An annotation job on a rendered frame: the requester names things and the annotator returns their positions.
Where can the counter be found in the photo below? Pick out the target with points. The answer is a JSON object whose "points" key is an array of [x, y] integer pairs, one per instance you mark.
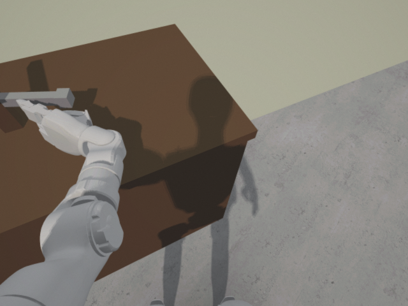
{"points": [[184, 135]]}

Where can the tap lever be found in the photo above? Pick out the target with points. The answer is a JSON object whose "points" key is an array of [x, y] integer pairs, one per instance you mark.
{"points": [[62, 97]]}

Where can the right robot shin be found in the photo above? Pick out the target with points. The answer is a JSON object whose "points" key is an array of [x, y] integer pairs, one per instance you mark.
{"points": [[227, 298]]}

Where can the robot shin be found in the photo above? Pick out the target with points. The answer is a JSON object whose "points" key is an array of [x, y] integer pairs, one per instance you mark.
{"points": [[156, 302], [227, 298]]}

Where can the left robot forearm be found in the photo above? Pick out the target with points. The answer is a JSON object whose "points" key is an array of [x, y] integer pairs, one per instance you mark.
{"points": [[101, 174]]}

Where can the robot left hand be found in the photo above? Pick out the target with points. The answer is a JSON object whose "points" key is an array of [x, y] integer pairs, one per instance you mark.
{"points": [[60, 128]]}

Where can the left robot shin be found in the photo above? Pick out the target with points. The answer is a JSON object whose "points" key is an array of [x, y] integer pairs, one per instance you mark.
{"points": [[156, 302]]}

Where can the left robot upper arm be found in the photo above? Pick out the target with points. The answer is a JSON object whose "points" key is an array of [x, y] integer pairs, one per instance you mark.
{"points": [[76, 242]]}

